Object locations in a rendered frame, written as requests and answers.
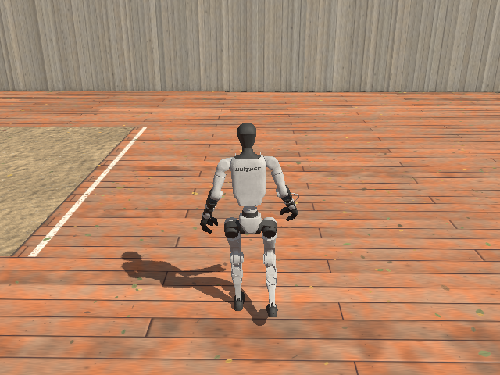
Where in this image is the robot left upper arm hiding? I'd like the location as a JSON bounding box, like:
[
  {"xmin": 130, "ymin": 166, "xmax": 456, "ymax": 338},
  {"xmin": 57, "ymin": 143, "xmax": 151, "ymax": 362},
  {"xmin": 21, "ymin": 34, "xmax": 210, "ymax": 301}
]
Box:
[{"xmin": 210, "ymin": 157, "xmax": 232, "ymax": 201}]

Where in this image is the robot right upper arm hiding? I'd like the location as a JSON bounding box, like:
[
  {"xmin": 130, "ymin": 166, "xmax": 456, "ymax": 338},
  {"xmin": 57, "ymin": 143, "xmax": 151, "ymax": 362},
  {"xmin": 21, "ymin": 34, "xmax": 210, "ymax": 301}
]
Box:
[{"xmin": 264, "ymin": 156, "xmax": 289, "ymax": 198}]

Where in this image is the robot right shin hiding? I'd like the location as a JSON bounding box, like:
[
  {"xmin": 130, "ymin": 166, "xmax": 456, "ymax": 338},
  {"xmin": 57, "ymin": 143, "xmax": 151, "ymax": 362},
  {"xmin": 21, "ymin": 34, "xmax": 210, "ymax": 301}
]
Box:
[{"xmin": 266, "ymin": 253, "xmax": 277, "ymax": 307}]

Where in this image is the robot left hand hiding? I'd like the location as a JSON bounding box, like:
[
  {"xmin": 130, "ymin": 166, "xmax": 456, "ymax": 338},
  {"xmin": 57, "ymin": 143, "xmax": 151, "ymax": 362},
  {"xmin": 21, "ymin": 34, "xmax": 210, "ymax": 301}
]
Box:
[{"xmin": 200, "ymin": 216, "xmax": 218, "ymax": 234}]

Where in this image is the right robot foot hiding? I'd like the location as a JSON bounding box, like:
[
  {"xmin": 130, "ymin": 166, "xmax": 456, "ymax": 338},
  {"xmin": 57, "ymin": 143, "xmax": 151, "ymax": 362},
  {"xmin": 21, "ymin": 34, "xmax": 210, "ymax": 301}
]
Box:
[{"xmin": 266, "ymin": 303, "xmax": 278, "ymax": 317}]

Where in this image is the robot right hand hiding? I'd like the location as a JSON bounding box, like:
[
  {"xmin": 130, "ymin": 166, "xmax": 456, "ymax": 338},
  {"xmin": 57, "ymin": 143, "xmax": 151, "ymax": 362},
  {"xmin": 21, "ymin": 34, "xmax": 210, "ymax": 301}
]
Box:
[{"xmin": 280, "ymin": 206, "xmax": 298, "ymax": 221}]

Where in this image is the robot left forearm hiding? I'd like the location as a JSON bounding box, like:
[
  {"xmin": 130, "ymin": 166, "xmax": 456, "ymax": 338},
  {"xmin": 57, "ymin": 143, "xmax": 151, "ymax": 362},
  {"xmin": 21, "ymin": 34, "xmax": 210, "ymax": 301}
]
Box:
[{"xmin": 202, "ymin": 189, "xmax": 218, "ymax": 219}]

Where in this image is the robot right forearm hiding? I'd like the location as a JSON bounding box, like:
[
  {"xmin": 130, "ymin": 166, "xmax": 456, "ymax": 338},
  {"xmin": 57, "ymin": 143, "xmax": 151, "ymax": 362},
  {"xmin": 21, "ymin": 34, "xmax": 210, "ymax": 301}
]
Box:
[{"xmin": 281, "ymin": 185, "xmax": 296, "ymax": 210}]

